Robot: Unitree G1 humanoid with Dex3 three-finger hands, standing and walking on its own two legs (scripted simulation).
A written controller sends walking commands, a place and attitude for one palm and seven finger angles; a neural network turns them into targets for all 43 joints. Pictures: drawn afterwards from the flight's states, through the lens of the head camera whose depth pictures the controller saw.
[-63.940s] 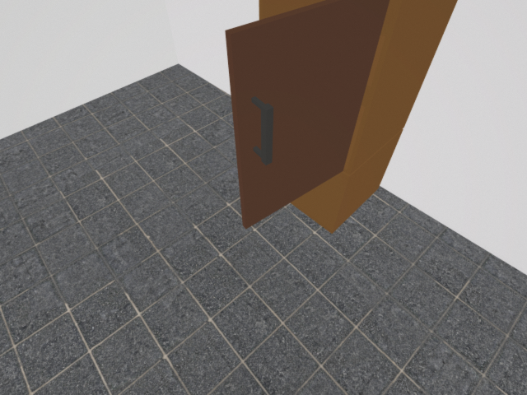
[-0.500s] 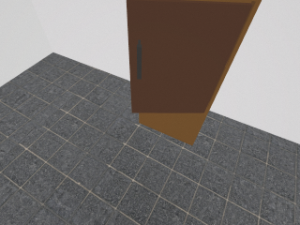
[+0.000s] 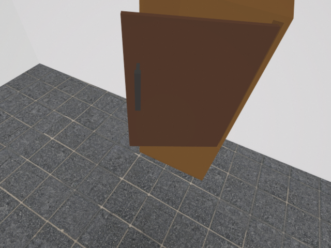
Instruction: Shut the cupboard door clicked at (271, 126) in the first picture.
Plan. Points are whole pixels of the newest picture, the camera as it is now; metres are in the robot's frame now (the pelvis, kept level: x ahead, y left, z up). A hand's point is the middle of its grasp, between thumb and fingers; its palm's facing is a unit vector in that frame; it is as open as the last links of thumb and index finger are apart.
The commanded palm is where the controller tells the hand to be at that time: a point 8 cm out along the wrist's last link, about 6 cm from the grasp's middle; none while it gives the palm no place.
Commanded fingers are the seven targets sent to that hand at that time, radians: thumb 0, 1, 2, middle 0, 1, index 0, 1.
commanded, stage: take the last steps up to it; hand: left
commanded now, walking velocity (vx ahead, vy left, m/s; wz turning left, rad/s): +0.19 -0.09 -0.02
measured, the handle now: (137, 88) +0.57 +0.12 +0.05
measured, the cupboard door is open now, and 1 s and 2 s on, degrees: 28 28 28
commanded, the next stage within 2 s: come to a stop and stand still in 0.14 s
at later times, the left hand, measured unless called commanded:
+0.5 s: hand (125, 226) +0.20 +0.11 -0.15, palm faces +0.04 -0.97 -0.23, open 7.2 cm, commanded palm none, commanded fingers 0.00 0.90 0.90 -0.20 -0.30 -0.20 -0.30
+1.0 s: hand out of the picture +0.11 +0.17 -0.17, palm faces +0.07 -0.97 -0.24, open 7.4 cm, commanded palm none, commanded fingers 0.00 0.90 0.90 -0.20 -0.30 -0.20 -0.30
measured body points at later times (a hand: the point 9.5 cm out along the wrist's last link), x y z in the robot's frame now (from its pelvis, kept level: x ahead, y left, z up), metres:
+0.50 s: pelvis +0.13 -0.07 +0.01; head +0.17 -0.08 +0.46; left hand +0.20 +0.16 -0.13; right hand +0.15 -0.31 -0.15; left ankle +0.10 +0.05 -0.68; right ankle +0.16 -0.17 -0.73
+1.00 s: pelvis +0.10 -0.03 +0.01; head +0.13 -0.02 +0.46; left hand +0.10 +0.22 -0.15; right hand +0.19 -0.26 -0.14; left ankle +0.14 +0.06 -0.73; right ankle +0.05 -0.16 -0.73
